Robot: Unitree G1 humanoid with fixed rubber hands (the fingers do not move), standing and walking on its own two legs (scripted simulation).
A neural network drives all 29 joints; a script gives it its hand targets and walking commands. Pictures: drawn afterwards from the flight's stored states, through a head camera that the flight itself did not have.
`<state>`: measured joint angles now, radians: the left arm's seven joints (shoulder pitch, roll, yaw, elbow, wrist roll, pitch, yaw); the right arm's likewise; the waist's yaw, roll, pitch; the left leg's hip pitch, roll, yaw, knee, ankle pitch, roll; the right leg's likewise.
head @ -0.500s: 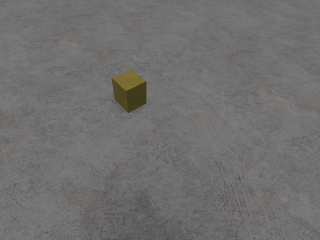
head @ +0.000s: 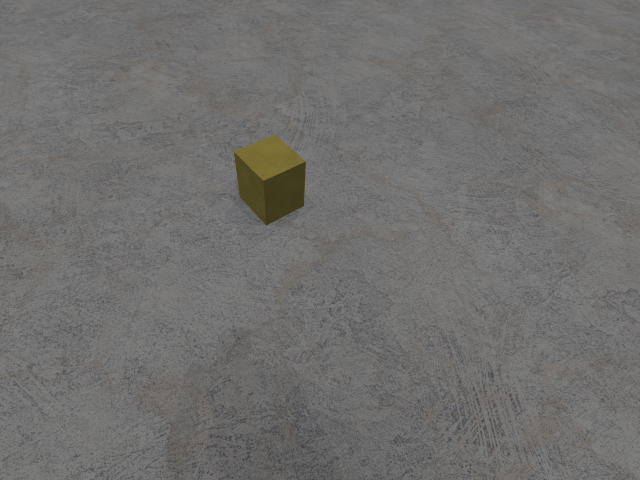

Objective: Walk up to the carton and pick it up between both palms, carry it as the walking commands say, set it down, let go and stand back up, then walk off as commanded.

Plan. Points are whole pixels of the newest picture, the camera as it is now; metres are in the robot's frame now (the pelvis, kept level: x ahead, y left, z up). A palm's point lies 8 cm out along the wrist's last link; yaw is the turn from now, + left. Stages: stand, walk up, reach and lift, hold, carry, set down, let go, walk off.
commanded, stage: walk up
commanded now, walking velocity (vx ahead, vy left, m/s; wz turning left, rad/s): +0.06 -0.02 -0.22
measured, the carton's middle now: (270, 180) +1.32 +0.21 -0.65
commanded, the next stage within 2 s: none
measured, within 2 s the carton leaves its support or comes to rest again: neither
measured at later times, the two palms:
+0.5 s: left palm out of the picture +0.06 +0.26 -0.13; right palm out of the picture +0.14 -0.25 -0.12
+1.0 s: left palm out of the picture +0.07 +0.23 -0.14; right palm out of the picture +0.08 -0.25 -0.13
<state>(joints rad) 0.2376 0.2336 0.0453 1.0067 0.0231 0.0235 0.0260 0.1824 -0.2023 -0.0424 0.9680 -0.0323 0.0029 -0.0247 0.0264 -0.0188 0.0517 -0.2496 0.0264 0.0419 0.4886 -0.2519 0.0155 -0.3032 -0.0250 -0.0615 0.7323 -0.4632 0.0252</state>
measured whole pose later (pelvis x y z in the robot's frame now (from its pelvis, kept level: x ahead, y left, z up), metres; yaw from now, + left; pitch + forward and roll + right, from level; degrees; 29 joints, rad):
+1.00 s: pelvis +0.03 +0.00 +0.00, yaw +0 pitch +0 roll +0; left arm 0.24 0.18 0.02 1.00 0.03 0.01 0.02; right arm 0.23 -0.21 -0.03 0.98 -0.02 0.00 -0.04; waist 0.01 0.00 0.01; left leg -0.23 0.01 0.13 0.48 -0.26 0.04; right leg -0.20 -0.04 -0.03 0.47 -0.28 0.03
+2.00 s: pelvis +0.08 -0.05 -0.01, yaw +0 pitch +1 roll +1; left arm 0.22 0.22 0.03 0.92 0.02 -0.03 0.02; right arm 0.26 -0.24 -0.05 0.97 -0.03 0.01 -0.03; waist 0.01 0.02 0.01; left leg -0.21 0.05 0.07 0.57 -0.38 -0.03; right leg -0.26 -0.01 -0.06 0.57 -0.31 -0.02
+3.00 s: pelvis +0.09 -0.06 +0.00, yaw +0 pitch +0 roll +0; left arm 0.30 0.21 0.02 0.98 0.03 -0.02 0.02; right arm 0.25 -0.23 -0.04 0.97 -0.03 0.00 -0.03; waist 0.02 0.01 0.01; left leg -0.23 0.04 0.07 0.51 -0.28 0.00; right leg -0.17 -0.02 -0.05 0.49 -0.32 0.00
